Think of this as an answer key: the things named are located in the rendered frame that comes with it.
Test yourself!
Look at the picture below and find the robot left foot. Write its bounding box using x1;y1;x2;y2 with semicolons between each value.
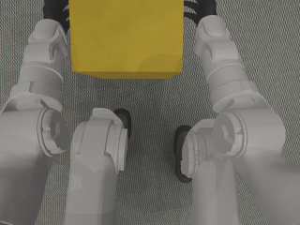
114;108;131;157

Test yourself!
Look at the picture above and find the left robot forearm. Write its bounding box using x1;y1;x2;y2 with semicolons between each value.
0;19;69;114

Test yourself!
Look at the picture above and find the right robot upper arm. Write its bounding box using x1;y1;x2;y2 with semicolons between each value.
211;107;300;225

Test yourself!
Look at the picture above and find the right robot hand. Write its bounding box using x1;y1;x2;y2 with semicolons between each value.
183;0;217;27

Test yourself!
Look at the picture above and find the left robot hand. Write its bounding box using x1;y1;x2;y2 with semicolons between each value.
42;0;70;34

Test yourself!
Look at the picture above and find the robot right thigh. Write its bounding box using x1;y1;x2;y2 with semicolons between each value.
183;127;242;225

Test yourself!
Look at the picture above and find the left robot upper arm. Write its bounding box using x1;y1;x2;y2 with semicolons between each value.
0;107;70;225

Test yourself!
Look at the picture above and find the right robot forearm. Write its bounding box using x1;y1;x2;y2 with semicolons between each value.
194;15;286;133

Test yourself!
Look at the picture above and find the carton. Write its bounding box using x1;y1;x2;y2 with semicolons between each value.
68;0;184;80

